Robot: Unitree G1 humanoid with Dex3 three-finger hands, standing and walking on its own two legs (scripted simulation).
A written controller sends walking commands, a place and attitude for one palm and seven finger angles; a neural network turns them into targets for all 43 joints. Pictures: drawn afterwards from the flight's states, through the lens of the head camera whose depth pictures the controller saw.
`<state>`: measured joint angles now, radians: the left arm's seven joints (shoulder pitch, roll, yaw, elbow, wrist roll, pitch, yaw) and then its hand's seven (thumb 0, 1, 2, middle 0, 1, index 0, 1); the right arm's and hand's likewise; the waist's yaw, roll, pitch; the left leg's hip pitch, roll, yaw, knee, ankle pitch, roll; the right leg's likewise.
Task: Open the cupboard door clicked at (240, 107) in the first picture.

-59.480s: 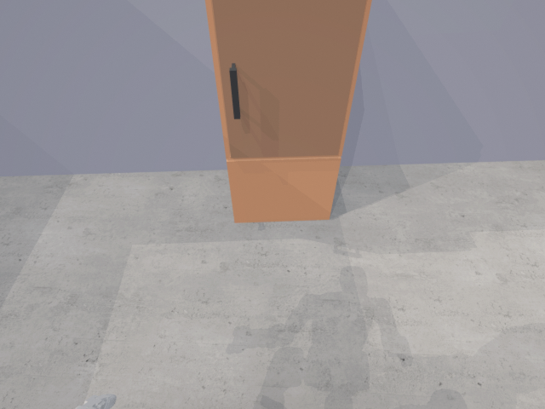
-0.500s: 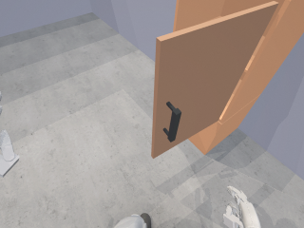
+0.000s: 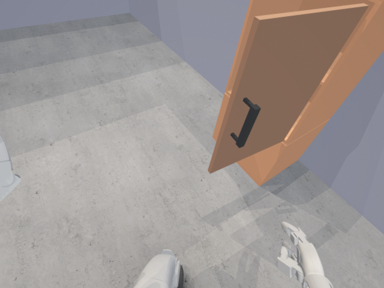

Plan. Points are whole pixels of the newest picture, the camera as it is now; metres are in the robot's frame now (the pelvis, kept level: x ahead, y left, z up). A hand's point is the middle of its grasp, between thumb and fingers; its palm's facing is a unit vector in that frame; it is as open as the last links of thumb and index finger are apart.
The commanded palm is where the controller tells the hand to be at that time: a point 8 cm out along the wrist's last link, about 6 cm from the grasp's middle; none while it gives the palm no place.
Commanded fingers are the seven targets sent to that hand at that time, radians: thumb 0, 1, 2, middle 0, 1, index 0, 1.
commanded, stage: stop stepping back and stand still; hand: left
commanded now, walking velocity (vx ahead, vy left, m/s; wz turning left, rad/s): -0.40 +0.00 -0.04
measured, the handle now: (243, 123) +0.60 -0.06 -0.01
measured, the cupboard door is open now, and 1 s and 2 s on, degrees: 84 84 84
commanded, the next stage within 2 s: none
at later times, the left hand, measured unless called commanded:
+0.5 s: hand out of the picture +0.04 +0.40 +0.23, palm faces +0.38 -0.73 -0.57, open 7.4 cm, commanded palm +0.02 +0.43 +0.22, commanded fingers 0.00 0.90 0.90 -0.20 -0.30 -0.20 -0.30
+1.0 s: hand out of the picture +0.01 +0.45 +0.22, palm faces +0.30 -0.73 -0.62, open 7.4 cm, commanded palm -0.03 +0.47 +0.22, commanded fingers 0.00 0.90 0.90 -0.20 -0.30 -0.20 -0.30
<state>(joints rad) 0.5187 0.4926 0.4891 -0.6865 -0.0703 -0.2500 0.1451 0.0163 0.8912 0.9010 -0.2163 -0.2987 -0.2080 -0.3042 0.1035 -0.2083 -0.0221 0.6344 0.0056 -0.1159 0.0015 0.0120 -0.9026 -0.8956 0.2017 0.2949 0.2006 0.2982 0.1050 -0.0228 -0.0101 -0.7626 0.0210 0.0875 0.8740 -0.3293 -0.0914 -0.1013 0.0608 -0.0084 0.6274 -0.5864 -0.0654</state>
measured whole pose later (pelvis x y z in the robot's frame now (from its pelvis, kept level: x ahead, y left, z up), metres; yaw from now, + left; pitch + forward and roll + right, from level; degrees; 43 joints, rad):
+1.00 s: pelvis -0.21 +0.20 +0.04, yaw -8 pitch +2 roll +0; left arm 0.65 0.53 0.52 -0.56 -0.07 -0.12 0.14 0.01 0.89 0.90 -0.21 -0.30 -0.21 -0.30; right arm 0.22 -0.16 0.00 0.60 -0.02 -0.03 -0.04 0.01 -0.90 -0.89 0.21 0.30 0.21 0.30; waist 0.03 0.01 0.00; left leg -0.41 0.08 0.08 0.48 -0.10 -0.02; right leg -0.04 0.03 -0.08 0.37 -0.38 -0.06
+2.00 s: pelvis -0.16 +0.11 +0.04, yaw -5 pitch +1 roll +0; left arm 0.61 0.40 0.42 -0.48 -0.04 -0.18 0.15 0.01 0.89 0.90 -0.22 -0.30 -0.21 -0.30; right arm 0.16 -0.20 0.00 0.58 0.03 -0.05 -0.04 0.01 -0.90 -0.90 0.20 0.29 0.20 0.30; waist 0.01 0.04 0.05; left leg -0.30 0.03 0.02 0.66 -0.35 0.00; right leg -0.20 0.05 -0.09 0.49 -0.30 -0.08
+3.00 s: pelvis -0.17 +0.18 +0.05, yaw -5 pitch -1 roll +0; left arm 0.32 0.14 -0.01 1.16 0.01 0.01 0.03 0.01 0.91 0.90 -0.20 -0.30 -0.19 -0.30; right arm 0.28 -0.15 0.01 1.13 -0.02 0.01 -0.02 0.01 -0.91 -0.90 0.20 0.29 0.20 0.30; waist 0.01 0.01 0.04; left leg -0.19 -0.07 0.06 0.37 -0.16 0.08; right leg -0.16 -0.04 -0.06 0.41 -0.23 0.02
